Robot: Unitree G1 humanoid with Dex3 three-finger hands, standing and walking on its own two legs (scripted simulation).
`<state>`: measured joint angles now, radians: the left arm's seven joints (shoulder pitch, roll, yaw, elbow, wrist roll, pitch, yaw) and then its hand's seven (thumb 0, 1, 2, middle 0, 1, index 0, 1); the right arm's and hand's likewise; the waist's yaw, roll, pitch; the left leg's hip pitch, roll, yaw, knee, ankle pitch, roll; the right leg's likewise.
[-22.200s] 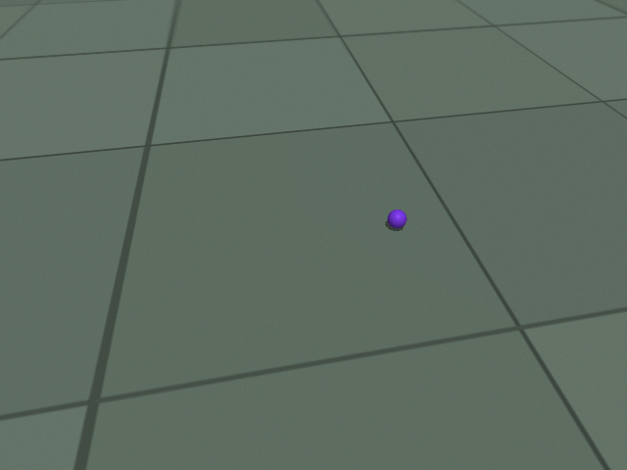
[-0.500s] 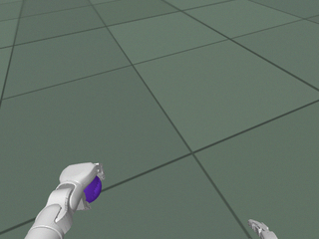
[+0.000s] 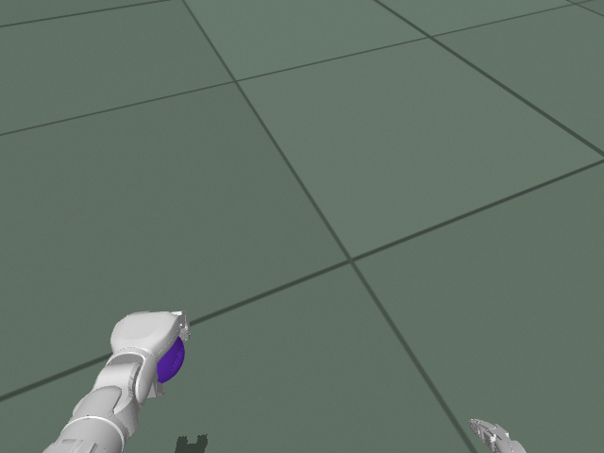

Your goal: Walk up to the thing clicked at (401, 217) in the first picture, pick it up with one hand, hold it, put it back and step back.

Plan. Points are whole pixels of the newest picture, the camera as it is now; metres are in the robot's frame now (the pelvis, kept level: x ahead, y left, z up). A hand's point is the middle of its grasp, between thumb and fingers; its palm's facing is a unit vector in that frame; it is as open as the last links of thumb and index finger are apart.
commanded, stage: crouch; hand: left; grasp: from above
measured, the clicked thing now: (155, 355) +0.31 +0.23 -0.10
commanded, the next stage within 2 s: lower in 1.64 s
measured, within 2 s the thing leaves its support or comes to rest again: neither
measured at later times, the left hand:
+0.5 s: hand (193, 375) +0.35 +0.23 -0.33, palm faces -0.44 +0.01 -0.90, open 10.3 cm
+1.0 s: hand (210, 388) +0.37 +0.23 -0.49, palm faces -0.44 -0.02 -0.90, open 10.2 cm
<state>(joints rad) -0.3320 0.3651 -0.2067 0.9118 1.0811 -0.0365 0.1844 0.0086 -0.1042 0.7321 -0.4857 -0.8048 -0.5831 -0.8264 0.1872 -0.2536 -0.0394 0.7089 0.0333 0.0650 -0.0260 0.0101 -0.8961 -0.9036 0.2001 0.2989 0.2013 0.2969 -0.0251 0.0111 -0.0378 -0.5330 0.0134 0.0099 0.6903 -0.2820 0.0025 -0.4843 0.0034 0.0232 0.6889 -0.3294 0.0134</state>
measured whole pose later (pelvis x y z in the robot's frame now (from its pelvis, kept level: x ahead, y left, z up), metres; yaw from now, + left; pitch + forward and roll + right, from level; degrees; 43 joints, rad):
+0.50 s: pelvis -0.05 +0.01 -0.20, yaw -2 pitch +32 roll -4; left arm -0.67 0.42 -0.05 1.22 1.16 -0.04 0.37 0.01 -0.12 0.74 -0.50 -0.80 -0.61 -0.82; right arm 0.23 -0.23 -0.06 0.76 -0.06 -0.01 0.00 0.01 -0.90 -0.90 0.20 0.30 0.20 0.30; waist -0.13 0.06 -0.22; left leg -1.66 0.03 -0.03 1.68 -0.57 0.02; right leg -1.58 0.03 0.00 1.66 -0.63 0.03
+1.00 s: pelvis -0.06 +0.00 -0.32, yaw -5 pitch +37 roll -6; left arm -0.80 0.51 0.01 1.32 1.20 -0.09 0.44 0.01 -0.14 0.73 -0.53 -0.78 -0.64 -0.80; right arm 0.12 -0.23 -0.02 0.77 -0.11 -0.06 0.07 0.01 -0.91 -0.90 0.20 0.30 0.20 0.30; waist -0.15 0.01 -0.18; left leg -2.09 0.03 -0.09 2.08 -0.64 0.00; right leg -1.99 0.05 -0.06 2.05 -0.71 0.02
